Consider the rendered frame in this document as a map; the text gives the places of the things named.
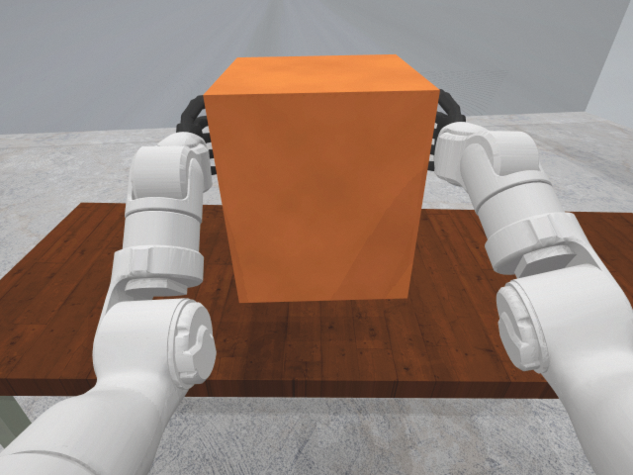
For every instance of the right robot forearm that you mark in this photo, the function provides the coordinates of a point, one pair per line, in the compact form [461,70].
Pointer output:
[527,229]

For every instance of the left robot upper arm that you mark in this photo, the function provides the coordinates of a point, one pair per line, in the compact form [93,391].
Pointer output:
[148,354]

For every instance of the left robot forearm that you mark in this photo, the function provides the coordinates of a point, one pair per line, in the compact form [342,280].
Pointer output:
[164,207]

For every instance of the right robot hand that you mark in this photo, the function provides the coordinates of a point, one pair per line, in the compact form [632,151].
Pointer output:
[452,109]

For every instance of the left robot hand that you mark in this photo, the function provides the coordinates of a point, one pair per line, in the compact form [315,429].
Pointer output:
[191,123]

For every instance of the carton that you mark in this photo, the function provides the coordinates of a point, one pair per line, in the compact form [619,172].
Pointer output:
[321,163]

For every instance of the right robot upper arm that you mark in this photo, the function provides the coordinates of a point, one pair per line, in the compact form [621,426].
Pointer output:
[572,326]

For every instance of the table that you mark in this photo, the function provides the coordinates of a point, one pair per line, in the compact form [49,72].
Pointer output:
[442,341]

